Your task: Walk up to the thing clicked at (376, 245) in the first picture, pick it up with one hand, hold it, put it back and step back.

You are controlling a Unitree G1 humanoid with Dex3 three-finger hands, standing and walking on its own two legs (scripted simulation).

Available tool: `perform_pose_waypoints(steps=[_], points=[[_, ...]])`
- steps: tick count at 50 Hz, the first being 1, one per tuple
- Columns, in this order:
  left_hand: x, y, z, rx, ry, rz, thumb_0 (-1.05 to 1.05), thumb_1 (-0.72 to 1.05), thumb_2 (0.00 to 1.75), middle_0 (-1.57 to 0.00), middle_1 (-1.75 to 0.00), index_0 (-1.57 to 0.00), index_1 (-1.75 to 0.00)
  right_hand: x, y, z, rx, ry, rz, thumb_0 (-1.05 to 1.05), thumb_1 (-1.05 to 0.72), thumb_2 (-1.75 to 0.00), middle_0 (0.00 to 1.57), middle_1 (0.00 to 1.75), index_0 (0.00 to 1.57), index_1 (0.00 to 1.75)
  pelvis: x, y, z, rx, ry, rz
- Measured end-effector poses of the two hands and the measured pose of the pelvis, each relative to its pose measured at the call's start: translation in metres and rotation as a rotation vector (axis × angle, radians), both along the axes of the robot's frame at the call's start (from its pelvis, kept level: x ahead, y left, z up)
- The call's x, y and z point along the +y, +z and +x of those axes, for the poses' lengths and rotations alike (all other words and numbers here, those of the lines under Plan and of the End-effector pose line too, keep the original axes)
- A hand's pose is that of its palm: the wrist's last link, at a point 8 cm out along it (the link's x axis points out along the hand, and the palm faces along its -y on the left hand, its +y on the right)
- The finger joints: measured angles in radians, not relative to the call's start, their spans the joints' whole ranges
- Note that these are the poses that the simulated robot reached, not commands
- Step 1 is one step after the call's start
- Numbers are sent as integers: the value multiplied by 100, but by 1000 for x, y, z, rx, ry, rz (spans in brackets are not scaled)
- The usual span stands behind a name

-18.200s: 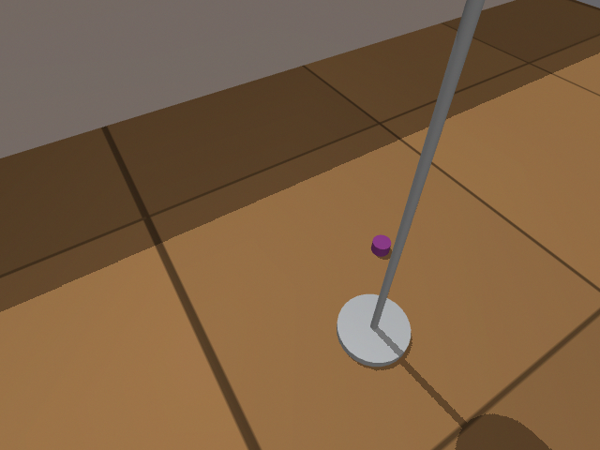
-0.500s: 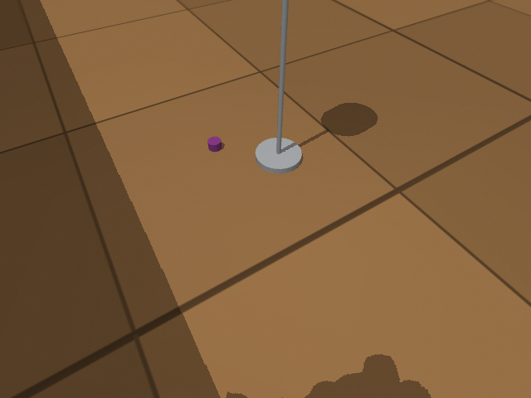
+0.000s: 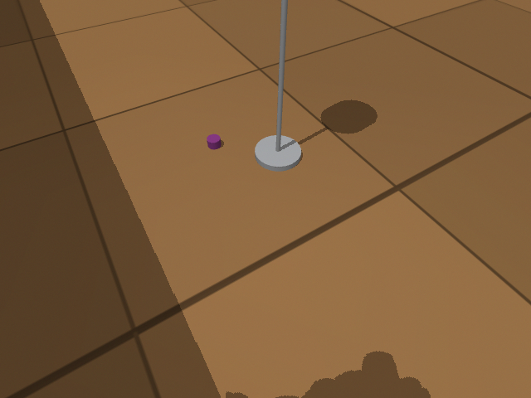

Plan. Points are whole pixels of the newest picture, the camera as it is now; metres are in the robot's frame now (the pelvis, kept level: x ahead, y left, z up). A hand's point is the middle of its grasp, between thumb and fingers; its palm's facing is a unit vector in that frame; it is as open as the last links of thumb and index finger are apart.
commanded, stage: stand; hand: left
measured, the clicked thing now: (214, 141) +1.49 +0.29 -0.76
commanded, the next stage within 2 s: walk up in 0.14 s
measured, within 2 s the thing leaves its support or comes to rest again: neither
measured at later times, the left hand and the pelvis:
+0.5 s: hand out of the picture +0.12 +0.24 -0.13, palm faces +0.02 -0.89 -0.45, open 7.4 cm; pelvis +0.07 -0.06 -0.02, yaw -1 degrees
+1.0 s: hand (150, 295) +0.34 +0.25 -0.17, palm faces +0.00 -0.95 -0.32, open 7.4 cm; pelvis +0.31 -0.02 -0.02, yaw +2 degrees
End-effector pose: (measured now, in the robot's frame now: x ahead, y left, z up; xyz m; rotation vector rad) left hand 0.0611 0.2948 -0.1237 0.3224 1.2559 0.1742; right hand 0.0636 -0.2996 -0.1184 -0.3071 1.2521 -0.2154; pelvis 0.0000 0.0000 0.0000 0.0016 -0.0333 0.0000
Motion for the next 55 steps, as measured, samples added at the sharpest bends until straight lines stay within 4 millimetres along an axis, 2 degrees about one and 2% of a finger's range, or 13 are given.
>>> perform_pose_waypoints(steps=[8, 11, 16, 20, 24, 29, 33, 37, 40, 44, 46, 49, 55], points=[[1, 1, 3, -12, -1, -5, 1, 90, 90, -21, -30, -20, -30, 1, 0, 1, -8, 2, 6, 0, -90, -90, 20, 30, 21, 30, 0, 0, 0, 1, -1, 1], [5, 4, 7, -22, -14, -5, 1, 90, 90, -21, -30, -20, -30, -6, 2, 1, -49, -10, 18, 0, -90, -90, 20, 30, 21, 30, -2, -2, 6, 7, -22, 8], [8, 18, 30, -35, -45, 36, 1, 90, 90, -21, -30, -20, -30, -37, 3, -8, -57, -46, 2, 0, -90, -90, 20, 30, 21, 30, -19, -3, 21, 3, -37, 10], [1, 27, 55, -88, -52, 85, 1, 90, 90, -21, -30, -20, -30, -72, -9, -6, -11, -65, -9, 0, -90, -90, 20, 30, 21, 30, -41, -13, 40, -12, -43, 20], [-9, 30, 54, -121, 8, 128, 1, 90, 90, -21, -30, -20, -30, -93, -20, 26, 20, -43, -23, 1, -90, -90, 20, 30, 21, 30, -56, -19, 64, -23, -22, -6], [-24, 36, 49, -49, 58, 108, 1, 90, 90, -21, -30, -20, -30, -91, -8, 89, -63, 6, 16, 1, -90, -90, 19, 30, 20, 30, -61, -6, 100, -25, -19, -14], [-30, 29, 68, -34, 82, 82, 1, 90, 90, -21, -30, -20, -30, -85, -2, 134, -75, 57, 26, 0, -90, -90, 20, 30, 20, 30, -62, -5, 131, -19, 2, -27], [-30, 14, 100, -31, 94, 48, 1, 90, 90, -21, -30, -21, -30, -75, 0, 182, -50, 106, 18, 0, -90, -90, 20, 30, 20, 30, -57, -10, 169, -10, 25, -41], [-23, -2, 131, -23, 100, 25, 1, 90, 90, -21, -30, -21, -30, -63, -1, 227, -44, 141, 3, 1, -90, -90, 20, 30, 20, 30, -49, -18, 203, -3, 44, -50], [-8, -25, 178, 7, 101, 5, 1, 90, 90, -21, -30, -21, -30, -41, -1, 295, -93, 167, -25, 1, -90, -90, 20, 30, 20, 30, -31, -31, 250, -1, 45, -2], [-5, -27, 207, 16, 93, -8, 1, 90, 90, -21, -30, -20, -30, -32, 3, 322, -153, 166, -30, 0, -90, -90, 20, 30, 21, 30, -23, -30, 269, -2, 41, -6], [-3, -17, 257, -11, 50, -16, 1, 90, 90, -21, -30, -20, -30, -23, 15, 345, -201, 124, -24, 0, -90, -90, 20, 30, 21, 30, -17, -20, 298, -7, 38, -14], [4, 9, 359, -144, -11, -2, 1, 90, 90, -21, -30, -20, -30, -24, 22, 370, -183, 86, -28, 0, -90, -90, 20, 30, 21, 30, -16, -8, 357, -21, 23, 8]])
